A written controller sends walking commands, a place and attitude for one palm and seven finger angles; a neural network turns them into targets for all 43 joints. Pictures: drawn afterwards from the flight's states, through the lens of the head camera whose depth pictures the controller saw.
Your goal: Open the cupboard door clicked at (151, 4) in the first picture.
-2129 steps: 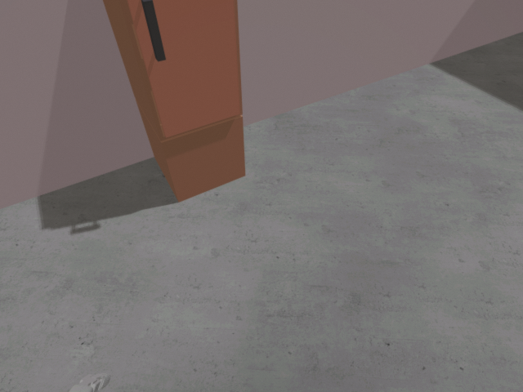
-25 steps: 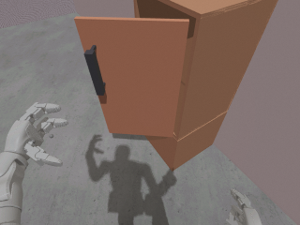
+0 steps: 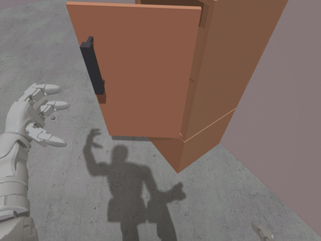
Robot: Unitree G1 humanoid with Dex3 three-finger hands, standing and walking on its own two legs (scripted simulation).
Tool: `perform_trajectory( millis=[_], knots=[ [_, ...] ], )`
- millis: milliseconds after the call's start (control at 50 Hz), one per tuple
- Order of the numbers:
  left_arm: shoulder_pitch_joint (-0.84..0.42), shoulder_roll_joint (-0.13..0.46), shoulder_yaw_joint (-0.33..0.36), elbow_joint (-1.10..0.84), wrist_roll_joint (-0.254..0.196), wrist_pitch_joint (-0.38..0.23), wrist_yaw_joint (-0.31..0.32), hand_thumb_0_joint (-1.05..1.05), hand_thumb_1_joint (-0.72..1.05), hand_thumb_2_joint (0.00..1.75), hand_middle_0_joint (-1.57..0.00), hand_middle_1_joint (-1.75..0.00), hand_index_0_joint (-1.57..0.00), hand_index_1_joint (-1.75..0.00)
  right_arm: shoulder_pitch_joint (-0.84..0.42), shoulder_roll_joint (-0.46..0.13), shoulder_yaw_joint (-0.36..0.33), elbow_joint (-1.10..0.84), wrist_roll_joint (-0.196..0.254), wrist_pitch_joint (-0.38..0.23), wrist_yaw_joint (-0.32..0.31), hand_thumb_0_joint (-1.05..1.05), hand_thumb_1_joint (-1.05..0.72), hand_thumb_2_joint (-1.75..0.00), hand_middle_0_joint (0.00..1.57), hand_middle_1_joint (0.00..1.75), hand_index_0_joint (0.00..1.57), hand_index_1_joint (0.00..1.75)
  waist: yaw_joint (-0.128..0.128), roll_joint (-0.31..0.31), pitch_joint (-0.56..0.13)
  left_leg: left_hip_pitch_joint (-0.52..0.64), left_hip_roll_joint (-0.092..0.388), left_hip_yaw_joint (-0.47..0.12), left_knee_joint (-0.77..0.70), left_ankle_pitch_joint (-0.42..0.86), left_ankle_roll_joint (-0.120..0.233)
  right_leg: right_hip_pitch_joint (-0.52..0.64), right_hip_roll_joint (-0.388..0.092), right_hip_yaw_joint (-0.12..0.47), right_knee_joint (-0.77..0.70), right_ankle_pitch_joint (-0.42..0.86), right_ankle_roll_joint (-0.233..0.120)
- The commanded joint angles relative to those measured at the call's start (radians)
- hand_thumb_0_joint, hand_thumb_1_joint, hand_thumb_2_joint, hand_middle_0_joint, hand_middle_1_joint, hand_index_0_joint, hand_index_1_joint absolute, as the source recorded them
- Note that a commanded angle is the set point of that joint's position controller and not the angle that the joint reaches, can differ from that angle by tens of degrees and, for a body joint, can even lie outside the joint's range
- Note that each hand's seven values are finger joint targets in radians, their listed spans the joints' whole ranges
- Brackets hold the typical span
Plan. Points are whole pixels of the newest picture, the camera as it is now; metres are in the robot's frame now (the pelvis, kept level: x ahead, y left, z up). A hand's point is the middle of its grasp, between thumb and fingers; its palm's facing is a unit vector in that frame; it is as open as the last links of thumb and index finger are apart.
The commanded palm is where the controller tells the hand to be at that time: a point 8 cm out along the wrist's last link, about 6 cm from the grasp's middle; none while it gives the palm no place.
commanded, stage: move the hooked fingers beside the handle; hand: left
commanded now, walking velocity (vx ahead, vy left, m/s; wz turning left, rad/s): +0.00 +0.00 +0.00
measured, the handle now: (95, 66) +0.59 +0.23 +0.10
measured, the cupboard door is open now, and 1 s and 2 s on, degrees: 52 52 52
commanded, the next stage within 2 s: none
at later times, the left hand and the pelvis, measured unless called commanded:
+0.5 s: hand (60, 96) +0.44 +0.29 +0.11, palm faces +0.02 -1.00 +0.01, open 14.0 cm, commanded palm +0.42 +0.33 +0.11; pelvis +0.01 +0.02 -0.01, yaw -1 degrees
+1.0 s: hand (74, 74) +0.52 +0.28 +0.11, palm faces +0.03 -1.00 +0.00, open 14.0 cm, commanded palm +0.52 +0.33 +0.10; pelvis +0.01 +0.01 -0.02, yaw -2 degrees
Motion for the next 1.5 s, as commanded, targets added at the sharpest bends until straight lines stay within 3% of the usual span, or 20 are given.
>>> perform_trajectory(
  millis=[0, 60, 160, 240, 340, 440, 520, 600, 700, 720, 820, 840, 940, 1000, 1040, 1160, 1240, 1320, 1400, 1480],
  knots=[
    [-0.457, 0.307, 0.047, -0.177, -0.002, -0.077, 0.028, 0.0, -0.5, 0.3, -0.3, -1.2, -0.3, -1.2, -0.008, -0.154, -0.063, -0.123, -0.009, -0.032, -0.011, 0.0, -0.9, -0.9, 0.2, 0.3, 0.2, 0.3, -0.019, 0.074, -0.262, 0.206, 0.001, -0.084, -0.086, 0.187, -0.004, -0.006, 0.006, 0.044, -0.079, 0.199, 0.002],
    [-0.492, 0.356, 0.079, -0.121, 0.017, -0.092, 0.035, 0.0, -0.5, 0.3, -0.3, -1.2, -0.3, -1.2, 0.02, -0.162, -0.065, -0.106, -0.014, -0.019, -0.011, 0.0, -0.9, -0.9, 0.2, 0.3, 0.2, 0.3, -0.022, 0.063, -0.309, 0.225, 0.009, -0.095, -0.081, 0.216, -0.009, -0.009, 0.008, 0.039, -0.07, 0.215, 0.002],
    [-0.584, 0.334, 0.039, -0.077, 0.029, -0.13, 0.033, 0.0, -0.5, 0.3, -0.3, -1.2, -0.3, -1.2, 0.048, -0.167, -0.067, -0.085, -0.019, -0.007, -0.008, 0.0, -0.9, -0.9, 0.2, 0.3, 0.2, 0.3, -0.04, 0.135, -0.341, 0.309, 0.024, -0.125, -0.07, 0.281, -0.027, -0.09, 0.015, 0.024, -0.056, 0.208, -0.006],
    [-0.57, 0.29, 0.004, -0.023, 0.031, -0.115, 0.028, 0.0, -0.5, 0.3, -0.3, -1.2, -0.3, -1.2, 0.072, -0.169, -0.071, -0.083, -0.022, 0.01, 0.004, 0.0, -0.9, -0.9, 0.2, 0.3, 0.2, 0.3, -0.039, 0.113, -0.361, 0.326, 0.03, -0.13, -0.058, 0.375, -0.037, -0.1, 0.016, 0.016, -0.045, 0.25, -0.003],
    [-0.578, 0.376, 0.066, 0.109, 0.045, -0.089, 0.033, 0.0, -0.5, 0.3, -0.3, -1.2, -0.3, -1.2, 0.095, -0.183, -0.072, -0.09, -0.022, 0.048, 0.008, 0.0, -0.9, -0.9, 0.2, 0.3, 0.2, 0.3, -0.036, 0.02, -0.303, 0.209, 0.025, -0.111, -0.056, 0.336, -0.024, -0.075, 0.016, 0.018, -0.038, 0.263, 0.0],
    [-0.741, 0.403, 0.062, 0.063, 0.075, -0.166, 0.058, 0.0, -0.5, 0.3, -0.3, -1.2, -0.3, -1.2, 0.122, -0.183, -0.078, -0.077, -0.034, 0.067, 0.014, 0.0, -0.9, -0.9, 0.2, 0.3, 0.2, 0.3, -0.061, 0.127, -0.38, 0.297, 0.036, -0.13, -0.031, 0.381, -0.042, -0.148, 0.021, 0.021, -0.019, 0.236, 0.001],
    [-0.84, 0.402, 0.042, 0.107, 0.086, -0.208, 0.05, 0.0, -0.5, 0.3, -0.3, -1.2, -0.3, -1.2, 0.144, -0.188, -0.08, -0.045, -0.038, 0.08, 0.012, 0.0, -0.9, -0.9, 0.2, 0.3, 0.2, 0.3, -0.09, 0.14, -0.41, 0.329, 0.045, -0.149, -0.014, 0.388, -0.048, -0.191, 0.025, 0.019, -0.013, 0.211, 0.0],
    [-0.847, 0.398, 0.025, 0.197, 0.09, -0.19, 0.031, 0.0, -0.5, 0.3, -0.3, -1.2, -0.3, -1.2, 0.162, -0.193, -0.076, -0.03, -0.038, 0.095, 0.007, 0.0, -0.9, -0.9, 0.2, 0.3, 0.2, 0.3, -0.098, 0.135, -0.403, 0.302, 0.04, -0.146, -0.006, 0.376, -0.038, -0.197, 0.024, 0.017, -0.014, 0.209, -0.002],
    [-0.918, 0.444, 0.017, 0.317, 0.116, -0.147, 0.036, 0.0, -0.5, 0.3, -0.3, -1.2, -0.3, -1.2, 0.183, -0.201, -0.066, -0.024, -0.038, 0.116, 0.0, 0.0, -0.9, -0.9, 0.2, 0.3, 0.2, 0.3, -0.13, 0.079, -0.31, 0.178, 0.033, -0.135, -0.001, 0.275, -0.015, -0.216, 0.02, 0.023, -0.02, 0.19, 0.005],
    [-0.916, 0.489, 0.049, 0.327, 0.124, -0.149, 0.042, 0.0, -0.5, 0.3, -0.3, -1.2, -0.3, -1.2, 0.191, -0.206, -0.066, -0.026, -0.04, 0.119, -0.001, 0.0, -0.9, -0.9, 0.2, 0.3, 0.2, 0.3, -0.12, 0.093, -0.337, 0.177, 0.033, -0.134, 0.002, 0.283, -0.016, -0.209, 0.02, 0.026, -0.013, 0.195, 0.006],
    [-1.027, 0.548, 0.063, 0.317, 0.147, -0.192, 0.064, 0.0, -0.5, 0.3, -0.3, -1.2, -0.3, -1.2, 0.223, -0.212, -0.063, -0.02, -0.047, 0.132, 0.0, 0.0, -0.9, -0.9, 0.2, 0.3, 0.2, 0.3, -0.151, 0.113, -0.429, 0.185, 0.036, -0.131, 0.038, 0.294, -0.012, -0.218, 0.024, 0.041, 0.004, 0.205, 0.014],
    [-1.024, 0.601, 0.095, 0.354, 0.157, -0.192, 0.064, 0.0, -0.5, 0.3, -0.3, -1.2, -0.3, -1.2, 0.231, -0.216, -0.062, -0.018, -0.046, 0.136, -0.002, 0.0, -0.9, -0.9, 0.2, 0.3, 0.2, 0.3, -0.148, 0.11, -0.417, 0.159, 0.037, -0.129, 0.045, 0.284, -0.011, -0.215, 0.024, 0.043, 0.006, 0.203, 0.014],
    [-1.04, 0.685, 0.116, 0.415, 0.189, -0.167, 0.045, 0.0, -0.5, 0.3, -0.3, -1.2, -0.3, -1.2, 0.262, -0.219, -0.055, -0.02, -0.046, 0.158, -0.004, 0.0, -0.9, -0.9, 0.2, 0.3, 0.2, 0.3, -0.155, 0.139, -0.461, 0.098, 0.031, -0.105, 0.078, 0.31, 0.0, -0.176, 0.025, 0.059, 0.015, 0.263, 0.022],
    [-1.064, 0.685, 0.091, 0.442, 0.201, -0.143, 0.03, 0.0, -0.5, 0.3, -0.3, -1.2, -0.3, -1.2, 0.28, -0.215, -0.048, -0.024, -0.048, 0.172, -0.008, 0.0, -0.9, -0.9, 0.2, 0.3, 0.2, 0.3, -0.172, 0.142, -0.449, 0.061, 0.028, -0.093, 0.094, 0.318, 0.007, -0.168, 0.027, 0.064, 0.019, 0.293, 0.026],
    [-1.074, 0.741, 0.121, 0.417, 0.21, -0.145, 0.023, 0.0, -0.5, 0.3, -0.3, -1.2, -0.3, -1.2, 0.296, -0.219, -0.05, -0.025, -0.053, 0.183, -0.01, 0.0, -0.9, -0.9, 0.2, 0.3, 0.2, 0.3, -0.165, 0.198, -0.494, 0.095, 0.034, -0.097, 0.104, 0.375, 0.002, -0.174, 0.03, 0.061, 0.027, 0.327, 0.025],
    [-0.935, 0.735, 0.162, 0.412, 0.177, -0.128, -0.019, 0.0, -0.5, 0.3, -0.3, -1.2, -0.3, -1.2, 0.32, -0.222, -0.065, -0.038, -0.057, 0.204, 0.003, 0.0, -0.9, -0.9, 0.2, 0.3, 0.2, 0.3, -0.141, 0.13, -0.528, 0.1, 0.036, -0.087, 0.11, 0.474, 0.004, -0.124, 0.044, 0.048, 0.034, 0.432, 0.029],
    [-0.896, 0.721, 0.171, 0.346, 0.167, -0.128, -0.032, 0.0, -0.5, 0.3, -0.3, -1.2, -0.3, -1.2, 0.318, -0.217, -0.072, -0.049, -0.058, 0.216, 0.013, 0.0, -0.9, -0.9, 0.2, 0.3, 0.2, 0.3, -0.118, 0.21, -0.539, 0.17, 0.038, -0.088, 0.11, 0.571, -0.004, -0.143, 0.047, 0.039, 0.037, 0.466, 0.021],
    [-0.922, 0.672, 0.156, 0.279, 0.148, -0.153, -0.021, 0.0, -0.5, 0.3, -0.3, -1.2, -0.3, -1.2, 0.314, -0.213, -0.08, -0.044, -0.06, 0.224, 0.024, 0.0, -0.9, -0.9, 0.2, 0.3, 0.2, 0.3, -0.139, 0.202, -0.517, 0.236, 0.05, -0.099, 0.116, 0.624, -0.008, -0.201, 0.056, 0.032, 0.027, 0.443, 0.023],
    [-0.918, 0.662, 0.167, 0.236, 0.133, -0.167, -0.023, 0.0, -0.5, 0.3, -0.3, -1.2, -0.3, -1.2, 0.307, -0.213, -0.086, -0.038, -0.062, 0.222, 0.029, 0.0, -0.9, -0.9, 0.2, 0.3, 0.2, 0.3, -0.129, 0.239, -0.549, 0.297, 0.054, -0.114, 0.12, 0.706, -0.019, -0.206, 0.058, 0.028, 0.032, 0.445, 0.014],
    [-0.872, 0.593, 0.116, 0.295, 0.135, -0.141, -0.026, 0.0, -0.5, 0.3, -0.3, -1.2, -0.3, -1.2, 0.284, -0.205, -0.082, -0.038, -0.058, 0.231, 0.034, 0.0, -0.9, -0.9, 0.2, 0.3, 0.2, 0.3, -0.133, 0.207, -0.467, 0.283, 0.058, -0.124, 0.112, 0.675, -0.027, -0.248, 0.056, 0.015, 0.021, 0.389, 0.018]
  ],
)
